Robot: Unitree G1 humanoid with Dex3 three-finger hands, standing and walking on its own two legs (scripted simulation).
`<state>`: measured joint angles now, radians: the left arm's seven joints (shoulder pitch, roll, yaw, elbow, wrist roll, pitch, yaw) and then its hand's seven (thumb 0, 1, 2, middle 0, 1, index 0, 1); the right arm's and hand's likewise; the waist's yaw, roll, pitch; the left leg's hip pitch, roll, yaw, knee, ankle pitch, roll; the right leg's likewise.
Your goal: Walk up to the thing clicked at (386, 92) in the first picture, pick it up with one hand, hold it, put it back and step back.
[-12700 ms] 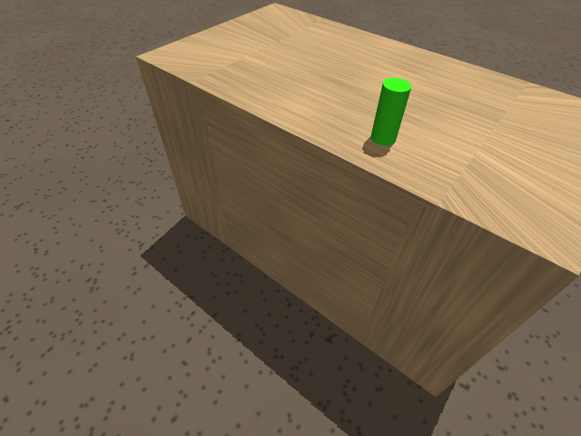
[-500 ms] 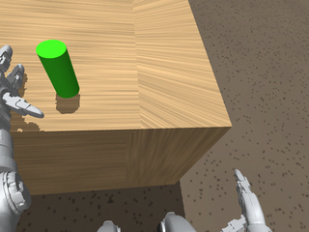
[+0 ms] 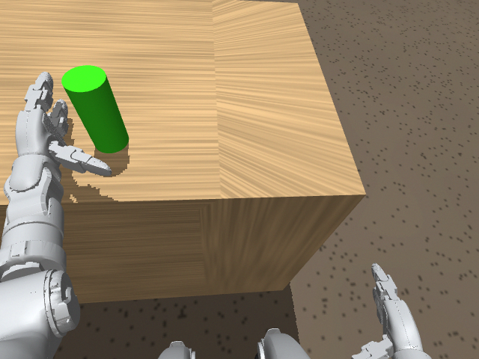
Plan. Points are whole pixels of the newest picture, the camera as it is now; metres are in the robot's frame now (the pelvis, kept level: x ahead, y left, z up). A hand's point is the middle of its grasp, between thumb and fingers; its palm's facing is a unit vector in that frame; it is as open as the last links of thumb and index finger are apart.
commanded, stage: rest palm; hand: left
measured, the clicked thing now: (99, 113) +0.50 +0.20 +0.10
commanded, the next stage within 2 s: close in 0.12 s
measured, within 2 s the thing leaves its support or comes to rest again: leaves its support in 1.50 s
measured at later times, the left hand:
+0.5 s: hand (95, 115) +0.49 +0.20 +0.11, palm faces +0.17 -0.99 +0.02, open 16.4 cm
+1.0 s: hand (96, 106) +0.51 +0.21 +0.11, palm faces +0.13 -0.99 +0.00, open 10.2 cm
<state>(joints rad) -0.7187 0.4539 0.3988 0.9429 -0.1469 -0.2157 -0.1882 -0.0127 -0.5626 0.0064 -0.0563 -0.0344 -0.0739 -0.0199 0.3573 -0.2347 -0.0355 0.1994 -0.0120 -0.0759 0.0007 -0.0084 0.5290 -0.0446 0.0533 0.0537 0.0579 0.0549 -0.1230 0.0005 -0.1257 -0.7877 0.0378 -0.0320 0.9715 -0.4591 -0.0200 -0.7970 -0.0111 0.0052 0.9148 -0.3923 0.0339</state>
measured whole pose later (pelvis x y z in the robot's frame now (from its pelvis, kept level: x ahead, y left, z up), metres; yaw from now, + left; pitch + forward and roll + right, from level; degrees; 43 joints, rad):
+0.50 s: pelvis -0.01 +0.00 +0.00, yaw +0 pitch +16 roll -1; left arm -0.85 0.48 0.41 1.06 -0.10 -0.25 -0.10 -0.01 -0.61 0.06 -0.34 -0.21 -0.36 -0.20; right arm 0.34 -0.23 -0.05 0.16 -0.02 -0.05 -0.01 -0.01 0.51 -0.04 0.05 0.05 0.06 0.05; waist -0.16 -0.01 -0.11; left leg -0.81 0.04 -0.02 0.97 -0.44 -0.02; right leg -0.83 -0.01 0.02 0.92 -0.38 0.03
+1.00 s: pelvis +0.00 +0.01 +0.00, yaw -1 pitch +19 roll -2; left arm -0.87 0.50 0.40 1.07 -0.10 -0.23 -0.12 -0.01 -0.34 0.53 -0.91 -0.77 -0.92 -0.76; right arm 0.36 -0.24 -0.05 0.15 -0.02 -0.02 0.01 -0.01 0.50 -0.05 0.05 0.05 0.06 0.05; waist -0.17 0.02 -0.15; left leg -0.85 0.05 -0.02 1.00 -0.47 -0.01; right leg -0.86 0.00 0.02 0.92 -0.39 0.04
